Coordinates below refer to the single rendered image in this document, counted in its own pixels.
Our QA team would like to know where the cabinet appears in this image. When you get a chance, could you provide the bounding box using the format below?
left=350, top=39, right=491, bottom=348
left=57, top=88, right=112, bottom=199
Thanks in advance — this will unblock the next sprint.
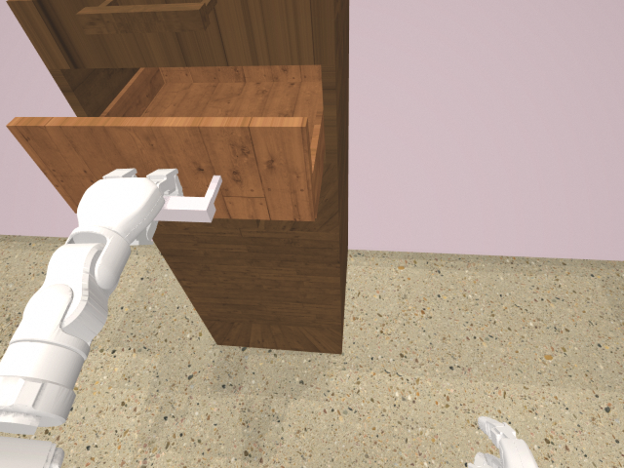
left=6, top=0, right=349, bottom=354

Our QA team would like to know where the right robot hand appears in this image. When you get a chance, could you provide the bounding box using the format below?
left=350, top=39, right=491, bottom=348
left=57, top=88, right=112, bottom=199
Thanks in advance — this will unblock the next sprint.
left=468, top=416, right=538, bottom=468

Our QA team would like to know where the left robot upper arm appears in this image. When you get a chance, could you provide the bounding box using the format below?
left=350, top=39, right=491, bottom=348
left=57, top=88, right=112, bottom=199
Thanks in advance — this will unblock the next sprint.
left=0, top=436, right=64, bottom=468

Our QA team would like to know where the left robot forearm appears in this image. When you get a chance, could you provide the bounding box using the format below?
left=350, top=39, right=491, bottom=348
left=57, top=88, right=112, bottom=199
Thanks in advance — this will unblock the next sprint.
left=0, top=225, right=131, bottom=435

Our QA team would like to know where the handle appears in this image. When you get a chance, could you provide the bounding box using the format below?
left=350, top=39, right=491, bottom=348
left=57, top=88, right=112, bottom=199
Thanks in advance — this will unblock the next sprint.
left=180, top=218, right=260, bottom=228
left=153, top=175, right=222, bottom=222
left=76, top=3, right=210, bottom=34

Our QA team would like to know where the drawer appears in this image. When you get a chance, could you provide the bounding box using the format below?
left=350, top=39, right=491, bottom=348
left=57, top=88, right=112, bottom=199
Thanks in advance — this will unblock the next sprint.
left=6, top=65, right=326, bottom=221

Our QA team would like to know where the left robot hand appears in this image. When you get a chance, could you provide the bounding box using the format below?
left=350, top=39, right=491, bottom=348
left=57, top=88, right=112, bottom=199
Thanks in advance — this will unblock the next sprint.
left=77, top=169, right=184, bottom=246

